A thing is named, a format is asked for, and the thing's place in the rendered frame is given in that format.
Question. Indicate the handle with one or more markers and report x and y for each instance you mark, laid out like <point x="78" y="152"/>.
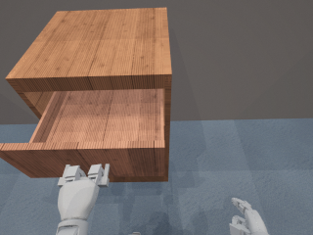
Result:
<point x="103" y="182"/>

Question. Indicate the drawer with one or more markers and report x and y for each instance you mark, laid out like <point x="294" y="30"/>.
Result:
<point x="123" y="128"/>

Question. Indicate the left robot forearm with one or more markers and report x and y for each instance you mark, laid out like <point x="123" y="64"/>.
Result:
<point x="73" y="226"/>

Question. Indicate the cabinet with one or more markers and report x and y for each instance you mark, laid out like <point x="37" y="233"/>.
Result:
<point x="90" y="50"/>

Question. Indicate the right robot hand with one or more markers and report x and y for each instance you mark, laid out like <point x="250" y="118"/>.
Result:
<point x="250" y="224"/>

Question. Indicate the left robot hand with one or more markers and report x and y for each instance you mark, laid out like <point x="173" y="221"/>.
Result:
<point x="78" y="197"/>

